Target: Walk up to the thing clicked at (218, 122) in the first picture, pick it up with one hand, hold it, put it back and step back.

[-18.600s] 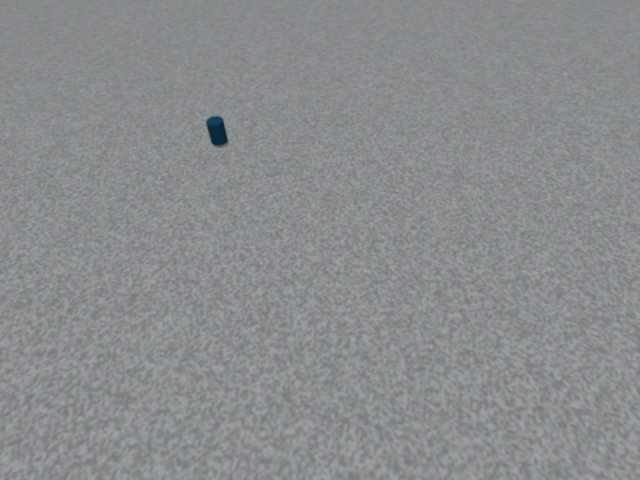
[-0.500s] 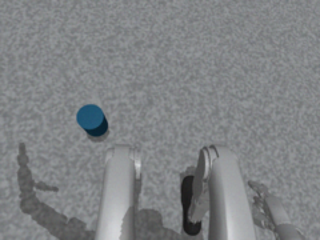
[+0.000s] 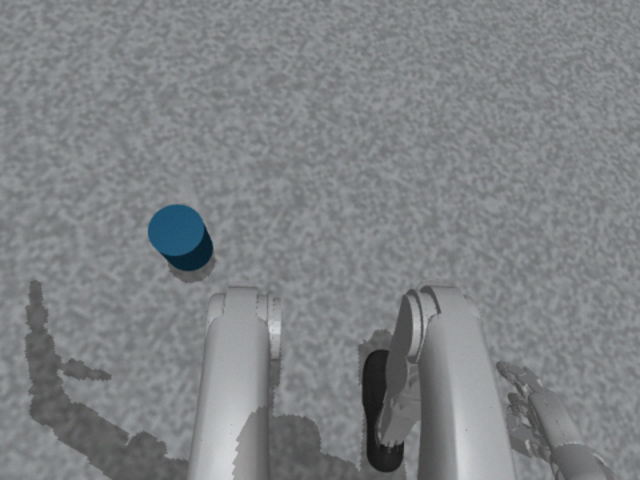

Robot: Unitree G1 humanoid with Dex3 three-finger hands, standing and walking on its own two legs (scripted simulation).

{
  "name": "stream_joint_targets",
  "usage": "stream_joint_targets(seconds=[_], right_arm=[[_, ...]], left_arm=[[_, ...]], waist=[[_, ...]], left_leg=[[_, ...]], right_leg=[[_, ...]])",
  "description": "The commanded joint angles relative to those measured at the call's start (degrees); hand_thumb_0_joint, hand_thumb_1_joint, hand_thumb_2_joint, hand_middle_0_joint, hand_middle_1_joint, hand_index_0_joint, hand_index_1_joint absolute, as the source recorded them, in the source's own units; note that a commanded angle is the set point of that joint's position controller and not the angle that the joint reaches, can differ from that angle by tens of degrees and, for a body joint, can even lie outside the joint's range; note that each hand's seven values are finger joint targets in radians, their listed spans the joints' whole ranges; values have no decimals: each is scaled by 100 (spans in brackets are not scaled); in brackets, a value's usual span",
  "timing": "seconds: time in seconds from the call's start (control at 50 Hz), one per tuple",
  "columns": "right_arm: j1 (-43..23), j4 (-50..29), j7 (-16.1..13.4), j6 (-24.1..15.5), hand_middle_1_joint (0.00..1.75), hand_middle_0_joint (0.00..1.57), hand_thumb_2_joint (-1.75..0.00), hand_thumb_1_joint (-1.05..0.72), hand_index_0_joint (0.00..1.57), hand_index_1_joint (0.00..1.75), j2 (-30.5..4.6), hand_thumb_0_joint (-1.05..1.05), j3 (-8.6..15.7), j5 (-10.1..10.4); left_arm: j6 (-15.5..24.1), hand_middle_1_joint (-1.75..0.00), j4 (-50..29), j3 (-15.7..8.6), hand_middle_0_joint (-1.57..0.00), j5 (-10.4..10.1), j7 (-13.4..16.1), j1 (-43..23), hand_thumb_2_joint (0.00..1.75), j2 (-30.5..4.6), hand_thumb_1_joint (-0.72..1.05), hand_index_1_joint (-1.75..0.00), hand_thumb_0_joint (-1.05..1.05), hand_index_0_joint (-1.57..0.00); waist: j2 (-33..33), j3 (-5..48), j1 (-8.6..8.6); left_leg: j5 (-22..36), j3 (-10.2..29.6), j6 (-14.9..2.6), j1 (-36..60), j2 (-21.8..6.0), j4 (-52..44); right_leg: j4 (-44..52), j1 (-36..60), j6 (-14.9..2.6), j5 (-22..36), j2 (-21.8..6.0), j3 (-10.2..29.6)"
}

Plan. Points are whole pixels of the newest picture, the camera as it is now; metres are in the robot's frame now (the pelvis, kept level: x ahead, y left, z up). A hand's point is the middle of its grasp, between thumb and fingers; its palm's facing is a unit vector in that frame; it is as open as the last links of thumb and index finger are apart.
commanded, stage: approach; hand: left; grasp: from the side
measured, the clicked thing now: (183, 240) +0.44 +0.25 -0.30
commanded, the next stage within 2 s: close in in 0.48 s
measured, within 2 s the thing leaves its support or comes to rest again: neither
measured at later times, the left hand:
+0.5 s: hand (73, 254) +0.37 +0.37 -0.19, palm faces +0.25 -0.97 +0.04, open 17.4 cm
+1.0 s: hand (148, 255) +0.39 +0.28 -0.24, palm faces +0.25 -0.97 +0.02, open 17.6 cm
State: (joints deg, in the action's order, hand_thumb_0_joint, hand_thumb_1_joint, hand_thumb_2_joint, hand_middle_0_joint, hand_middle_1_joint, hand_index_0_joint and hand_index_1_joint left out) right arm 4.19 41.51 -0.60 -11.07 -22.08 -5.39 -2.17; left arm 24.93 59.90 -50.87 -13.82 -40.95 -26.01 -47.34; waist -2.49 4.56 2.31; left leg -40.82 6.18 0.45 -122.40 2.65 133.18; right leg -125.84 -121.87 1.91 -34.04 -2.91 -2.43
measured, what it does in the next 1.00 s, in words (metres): lowers itself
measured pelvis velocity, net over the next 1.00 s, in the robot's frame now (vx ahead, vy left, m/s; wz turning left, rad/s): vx -0.03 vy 0.02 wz -0.14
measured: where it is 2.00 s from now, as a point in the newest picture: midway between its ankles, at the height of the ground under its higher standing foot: (311, 441)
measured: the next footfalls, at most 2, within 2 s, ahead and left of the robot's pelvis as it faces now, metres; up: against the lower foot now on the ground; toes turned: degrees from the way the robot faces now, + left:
none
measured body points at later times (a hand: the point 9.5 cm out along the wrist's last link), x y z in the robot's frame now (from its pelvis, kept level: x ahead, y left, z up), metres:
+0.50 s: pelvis -0.01 +0.01 -0.06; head +0.22 +0.15 +0.30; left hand +0.35 +0.42 -0.19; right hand +0.19 -0.26 -0.11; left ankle +0.08 +0.12 -0.33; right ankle +0.13 -0.14 -0.33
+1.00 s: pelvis -0.03 +0.02 -0.08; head +0.19 +0.19 +0.27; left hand +0.37 +0.33 -0.24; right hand +0.12 -0.24 -0.10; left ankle +0.08 +0.12 -0.33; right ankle +0.12 -0.14 -0.33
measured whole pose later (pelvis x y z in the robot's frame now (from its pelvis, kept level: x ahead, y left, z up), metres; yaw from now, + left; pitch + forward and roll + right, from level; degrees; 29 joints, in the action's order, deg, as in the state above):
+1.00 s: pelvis -0.03 +0.02 -0.08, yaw -8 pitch +10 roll -18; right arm -7.7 33.8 7.6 -3.4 -23.0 -26.4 -18.6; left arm 65.5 82.9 -35.2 -7.7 -11.4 -30.7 -44.9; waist -14.3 -15.4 11.4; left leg -39.6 17.7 -0.7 -124.4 3.1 152.9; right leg -134.9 -118.1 2.7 -29.0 0.7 -11.8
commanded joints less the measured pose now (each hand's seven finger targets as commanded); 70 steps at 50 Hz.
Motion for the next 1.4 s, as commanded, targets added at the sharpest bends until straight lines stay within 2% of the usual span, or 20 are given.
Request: stream_joint_targets(seconds=[0.0, 0.02, 0.06, 0.12, 0.22, 0.34, 0.4, 0.48, 0.54, 0.6, 0.72, 0.76, 0.82, 0.84, 0.88, 0.92, 1.0, 1.16, 1.26, 1.38], right_arm=[[489, -351, -67, -154, 30, 20, -91, -92, 20, 30, -1355, 0, 440, -1], [451, -350, -62, -169, 30, 20, -91, -91, 20, 30, -1353, 0, 404, -18], [339, -388, -49, -230, 30, 20, -91, -91, 20, 30, -1365, 0, 346, -75], [166, -454, -9, -297, 30, 20, -91, -91, 20, 30, -1400, 0, 194, -159], [-152, -527, 33, -313, 30, 20, -90, -90, 20, 30, -1570, 0, -41, -371], [-410, -568, 97, -62, 30, 20, -91, -91, 20, 30, -1772, 0, -437, -673], [-502, -539, 137, 119, 30, 20, -91, -92, 20, 30, -1848, 0, -568, -856], [-659, -609, 224, 258, 30, 20, -91, -93, 20, 30, -1909, 0, -657, -1047], [-777, -577, 302, 298, 30, 20, -91, -93, 20, 30, -1872, 0, -812, -1097], [-936, -656, 355, 374, 30, 20, -91, -94, 20, 30, -1989, 0, -968, -1167], [-1105, -739, 544, 588, 30, 20, -91, -94, 20, 30, -2052, 0, -1297, -1448], [-1145, -763, 600, 638, 30, 20, -91, -94, 20, 30, -2068, 0, -1342, -1512], [-1191, -899, 641, 709, 30, 20, -91, -93, 20, 30, -2159, 0, -1347, -1572], [-1198, -885, 656, 747, 30, 20, -91, -93, 20, 30, -2138, 0, -1359, -1601], [-1198, -886, 671, 794, 30, 20, -91, -93, 20, 30, -2211, 0, -1325, -1637], [-1231, -945, 715, 814, 30, 20, -91, -93, 20, 30, -2188, 0, -1350, -1666], [-1286, -990, 788, 804, 30, 20, -90, -93, 20, 30, -2199, 0, -1414, -1724], [-1334, -1041, 875, 882, 30, 20, -90, -91, 20, 30, -2163, 0, -1588, -1904], [-1409, -1090, 890, 974, 30, 20, -91, -90, 20, 30, -2209, 0, -1633, -1983], [-1392, -1075, 918, 1030, 30, 20, -90, -90, 20, 30, -2251, 0, -1677, -2036]], left_arm=[[511, -5, -450, -170, -9, -319, -30, -557, 1, -1819, -61, -8, 0, -6], [601, -5, -131, -86, -9, -407, -53, -461, 1, -1532, -61, -8, 0, -6], [918, -4, -161, -148, -9, -521, -87, -783, 0, -1751, -59, -6, 0, -6], [1391, -4, 255, -37, -8, -674, -138, -976, 0, -1595, -54, -6, 0, -6], [2108, -3, 550, 76, -8, -644, -106, -1431, 1, -1884, -49, -5, 0, -6], [2590, -7, 878, 137, -8, -299, 224, -1494, 5, -2301, -53, -9, 0, -5], [2784, -8, 771, 35, -7, -98, 483, -1247, 6, -2390, -56, -10, 0, -5], [3104, -10, 725, 386, -7, -110, 725, -1233, 5, -1619, -61, -11, 0, -6], [3239, -11, 1360, 1300, -6, -104, 846, -1307, 8, -472, -61, -12, 0, -5], [3495, -9, 1392, 1229, -7, 21, 1222, -1546, 1, -1038, -61, -9, 0, -7], [4221, -9, 1317, 862, -8, 242, 2165, -1455, 1, -1314, -61, -8, 0, -8], [4381, -8, 1291, 1006, -8, 270, 2378, -1459, 1, -1009, -61, -8, 0, -8], [4485, -8, 1261, 1082, -8, 476, 2683, -1488, 2, -1119, -61, -8, 0, -8], [4472, -8, 1501, 1275, -8, 541, 2739, -1373, 2, -855, -61, -8, 0, -8], [4450, -8, 1633, 1417, -7, 673, 2870, -1308, 1, -809, -61, -7, 0, -8], [4437, -7, 1677, 1706, -8, 682, 2985, -1405, 0, -458, -61, -6, 0, -8], [4534, -6, 1743, 1960, -6, 603, 3224, -1582, 1, -347, -61, -5, 0, -7], [4911, -8, 2095, 1806, -5, 775, 3971, -1543, 9, -653, -56, -8, 0, -6], [5055, -6, 2160, 1614, -7, 1004, 4227, -1128, 15, -921, -46, -8, 0, -5], [5157, -16, 2021, 1631, -16, 994, 4459, -1297, 22, -794, -31, -18, 0, -14]], waist=[[1008, 2868, -34], [855, 2699, 25], [696, 2698, 58], [530, 2513, 223], [805, 2467, 321], [1756, 2612, 359], [2433, 2617, 251], [2562, 2548, 585], [1983, 2003, 1100], [1579, 1738, 1106], [2010, 1697, 1015], [2173, 1509, 1100], [2336, 1306, 1199], [2320, 1153, 1292], [2261, 874, 1400], [2004, 733, 1548], [1545, 559, 1703], [1483, 551, 1709], [1905, 496, 1511], [1935, 647, 1745]], left_leg=[[357, -179, -181, 2001, -114, -1958], [378, -195, -190, 1905, -109, -1843], [330, -287, -225, 1599, -95, -1576], [305, -299, -223, 1327, -100, -1316], [-20, -257, -175, 1367, -154, -1096], [616, -37, 28, 2100, -245, -997], [1245, 125, 187, 2663, -290, -985], [1849, 275, 269, 2988, -333, -746], [1328, 432, 210, 2537, -332, -644], [748, 528, 127, 1994, -334, -495], [1070, 692, 244, 2358, -349, -459], [1020, 716, 273, 2397, -359, -488], [808, 789, 295, 2303, -385, -591], [641, 795, 295, 2226, -365, -600], [316, 889, 292, 2063, -389, -663], [162, 927, 263, 1937, -381, -612], [-197, 968, 154, 1578, -342, -441], [-38, 1100, 130, 1520, -389, -386], [195, 1113, 203, 1757, -453, -484], [596, 1194, 221, 1969, -505, -355]], right_leg=[[896, 1478, -371, -97, 186, -401], [887, 1455, -362, -70, 196, -409], [869, 1578, -338, -116, 226, -388], [730, 1606, -312, -133, 258, -455], [545, 1550, -306, -314, 307, -579], [13, 1437, -379, 199, 317, -797], [-297, 1306, -423, 584, 308, -915], [-407, 1220, -413, 930, 344, -1091], [-324, 1186, -356, 768, 363, -1250], [-289, 1292, -276, 504, 372, -1305], [-474, 1580, -255, 740, 436, -1466], [-462, 1582, -256, 734, 442, -1494], [-458, 1500, -264, 676, 456, -1589], [-420, 1493, -248, 613, 445, -1609], [-436, 1320, -245, 484, 437, -1656], [-346, 1285, -206, 459, 440, -1673], [-198, 1384, -135, 281, 491, -1685], [-246, 1603, -144, 396, 569, -1718], [-355, 1658, -182, 544, 597, -1744], [-368, 1863, -156, 917, 621, -1793]])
